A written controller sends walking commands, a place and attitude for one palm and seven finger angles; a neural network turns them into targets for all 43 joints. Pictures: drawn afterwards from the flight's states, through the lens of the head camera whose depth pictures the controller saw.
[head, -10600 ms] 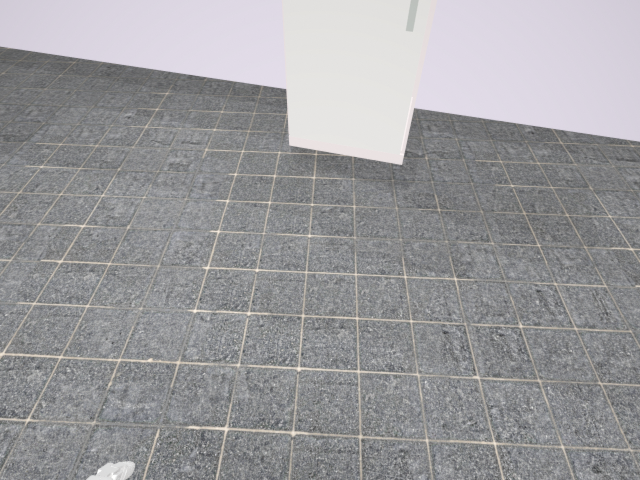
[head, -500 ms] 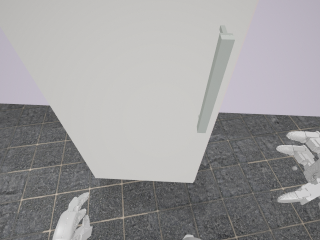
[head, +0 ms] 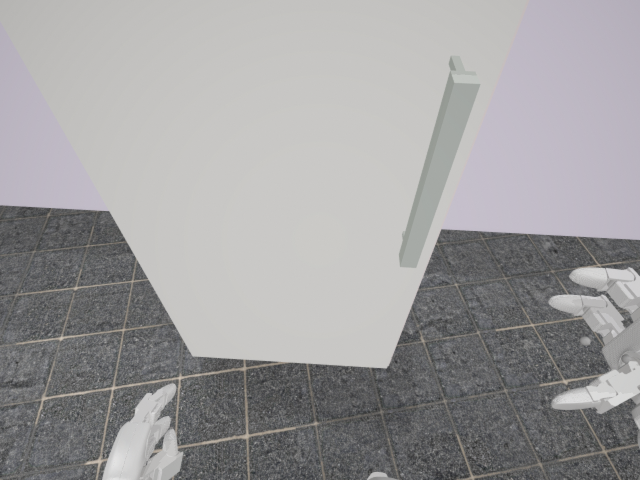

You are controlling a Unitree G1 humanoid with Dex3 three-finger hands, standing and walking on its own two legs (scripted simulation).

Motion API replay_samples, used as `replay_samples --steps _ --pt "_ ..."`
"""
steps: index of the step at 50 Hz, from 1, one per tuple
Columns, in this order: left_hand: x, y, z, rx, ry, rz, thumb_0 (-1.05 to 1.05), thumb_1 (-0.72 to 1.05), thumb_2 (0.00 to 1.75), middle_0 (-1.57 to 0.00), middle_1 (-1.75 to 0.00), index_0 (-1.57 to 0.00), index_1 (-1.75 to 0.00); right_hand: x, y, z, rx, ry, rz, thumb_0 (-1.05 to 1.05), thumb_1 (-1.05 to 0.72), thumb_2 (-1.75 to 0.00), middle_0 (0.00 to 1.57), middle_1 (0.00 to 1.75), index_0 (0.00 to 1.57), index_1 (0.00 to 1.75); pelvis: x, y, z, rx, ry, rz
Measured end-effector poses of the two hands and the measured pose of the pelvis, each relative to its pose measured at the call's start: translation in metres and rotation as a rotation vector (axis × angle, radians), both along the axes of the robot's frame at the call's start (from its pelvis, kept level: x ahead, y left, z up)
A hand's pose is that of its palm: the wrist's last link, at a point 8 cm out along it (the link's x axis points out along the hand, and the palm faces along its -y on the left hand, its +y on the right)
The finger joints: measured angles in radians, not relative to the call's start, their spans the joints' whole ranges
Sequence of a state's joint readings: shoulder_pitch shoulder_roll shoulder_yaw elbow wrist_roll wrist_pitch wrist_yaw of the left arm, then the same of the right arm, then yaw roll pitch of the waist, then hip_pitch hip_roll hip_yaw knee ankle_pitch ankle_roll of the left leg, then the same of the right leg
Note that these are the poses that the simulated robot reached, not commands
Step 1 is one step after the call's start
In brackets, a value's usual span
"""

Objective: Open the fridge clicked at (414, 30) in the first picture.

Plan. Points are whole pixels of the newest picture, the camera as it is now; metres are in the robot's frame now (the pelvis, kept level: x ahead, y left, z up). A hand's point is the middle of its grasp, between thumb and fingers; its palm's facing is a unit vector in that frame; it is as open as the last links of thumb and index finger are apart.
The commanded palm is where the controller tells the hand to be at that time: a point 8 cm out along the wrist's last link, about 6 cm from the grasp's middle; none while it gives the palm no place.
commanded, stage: move the hooked fingers beside the handle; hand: right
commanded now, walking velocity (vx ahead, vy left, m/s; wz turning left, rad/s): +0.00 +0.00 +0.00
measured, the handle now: (427, 179) +0.49 -0.13 +0.12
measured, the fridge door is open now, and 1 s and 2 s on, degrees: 0 0 0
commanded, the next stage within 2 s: none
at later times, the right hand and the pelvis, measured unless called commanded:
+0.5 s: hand (552, 302) +0.32 -0.26 +0.08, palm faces +0.05 +1.00 -0.02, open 14.0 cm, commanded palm +0.29 -0.30 +0.08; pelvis +0.00 +0.01 +0.00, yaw +1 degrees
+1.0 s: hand (521, 271) +0.37 -0.24 +0.07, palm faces +0.02 +1.00 +0.00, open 14.0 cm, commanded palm +0.34 -0.28 +0.07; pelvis +0.01 +0.00 -0.01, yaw +1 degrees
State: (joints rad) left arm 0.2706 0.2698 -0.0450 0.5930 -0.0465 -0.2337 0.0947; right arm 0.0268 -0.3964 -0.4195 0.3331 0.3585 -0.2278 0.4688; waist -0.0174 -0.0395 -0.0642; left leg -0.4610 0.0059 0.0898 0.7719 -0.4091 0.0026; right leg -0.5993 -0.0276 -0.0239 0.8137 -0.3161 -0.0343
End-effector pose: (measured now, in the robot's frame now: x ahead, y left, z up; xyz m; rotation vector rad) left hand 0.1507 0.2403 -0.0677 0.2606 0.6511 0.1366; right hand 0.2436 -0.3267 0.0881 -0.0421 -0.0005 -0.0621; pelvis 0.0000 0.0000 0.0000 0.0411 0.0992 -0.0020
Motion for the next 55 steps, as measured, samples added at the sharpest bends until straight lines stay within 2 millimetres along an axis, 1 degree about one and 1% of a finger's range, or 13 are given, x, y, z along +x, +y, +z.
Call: replay_samples --steps 6,9,18,22,25,29,35,40,44,48,55 --pt "0.003 0.001 0.0 -0.002 -0.009 -0.007 0.02 0.9 0.9 -0.2 -0.3 -0.2 -0.3 -0.001 0.003 0.0 0.0 -0.003 -0.002 -0.01 0.5 -0.3 0.3 1.2 0.3 1.2 -0.001 0.002 -0.001 -0.001 0.0 -0.002" --pt "0.002 0.003 -0.002 0.005 -0.002 -0.01 0.02 0.9 0.9 -0.2 -0.3 -0.2 -0.3 0.004 0.004 -0.002 0.01 -0.002 -0.005 -0.01 0.5 -0.3 0.3 1.2 0.3 1.2 -0.002 0.004 -0.001 -0.001 0.001 -0.006" --pt "-0.007 0.011 -0.006 0.017 0.034 0.019 0.02 0.9 0.9 -0.2 -0.3 -0.2 -0.3 0.032 0.015 -0.003 0.015 -0.005 0.028 -0.01 0.5 -0.3 0.3 1.2 0.3 1.2 -0.002 0.005 -0.003 -0.002 0.015 0.0" --pt "-0.014 0.014 -0.009 0.017 0.06 0.037 0.02 0.9 0.9 -0.2 -0.3 -0.2 -0.3 0.045 0.015 -0.005 0.022 0.004 0.025 -0.01 0.5 -0.3 0.3 1.2 0.3 1.2 0.0 0.005 -0.003 -0.005 0.024 0.007" --pt "-0.019 0.016 -0.011 0.017 0.083 0.052 0.02 0.9 0.9 -0.2 -0.3 -0.2 -0.3 0.051 0.014 -0.006 0.021 0.008 0.015 -0.01 0.5 -0.3 0.3 1.2 0.3 1.2 0.001 0.005 -0.003 -0.005 0.031 0.011" --pt "-0.025 0.018 -0.014 0.015 0.109 0.066 0.02 0.9 0.9 -0.2 -0.3 -0.2 -0.3 0.056 0.018 -0.005 0.017 -0.009 0.025 -0.01 0.5 -0.3 0.3 1.2 0.3 1.2 0.004 0.004 -0.003 -0.006 0.038 0.015" --pt "-0.028 0.017 -0.017 0.017 0.141 0.075 0.02 0.9 0.9 -0.2 -0.3 -0.2 -0.3 0.063 0.018 -0.012 0.032 0.009 0.019 -0.01 0.5 -0.3 0.3 1.2 0.3 1.2 0.006 0.001 -0.004 -0.005 0.047 0.015" --pt "-0.028 0.015 -0.019 0.024 0.16 0.077 0.02 0.9 0.9 -0.2 -0.3 -0.2 -0.3 0.075 0.019 -0.015 0.035 0.003 0.018 -0.01 0.5 -0.3 0.3 1.2 0.3 1.2 0.006 0.0 -0.005 -0.001 0.054 0.012" --pt "-0.028 0.012 -0.02 0.022 0.17 0.079 0.02 0.9 0.9 -0.2 -0.3 -0.2 -0.3 0.086 0.024 -0.012 0.039 -0.014 0.033 -0.01 0.5 -0.3 0.3 1.2 0.3 1.2 0.007 -0.002 -0.006 0.0 0.061 0.013" --pt "-0.028 0.009 -0.021 0.016 0.18 0.081 0.01 0.9 0.9 -0.2 -0.3 -0.2 -0.3 0.098 0.029 -0.014 0.044 0.0 0.04 -0.01 0.5 -0.3 0.3 1.2 0.3 1.2 0.008 -0.004 -0.006 0.0 0.066 0.013" --pt "-0.034 0.007 -0.025 0.006 0.211 0.09 0.01 0.9 0.9 -0.2 -0.3 -0.2 -0.3 0.114 0.041 -0.015 0.042 -0.005 0.039 -0.01 0.5 -0.3 0.3 1.2 0.3 1.2 0.009 -0.006 -0.007 0.0 0.076 0.018"
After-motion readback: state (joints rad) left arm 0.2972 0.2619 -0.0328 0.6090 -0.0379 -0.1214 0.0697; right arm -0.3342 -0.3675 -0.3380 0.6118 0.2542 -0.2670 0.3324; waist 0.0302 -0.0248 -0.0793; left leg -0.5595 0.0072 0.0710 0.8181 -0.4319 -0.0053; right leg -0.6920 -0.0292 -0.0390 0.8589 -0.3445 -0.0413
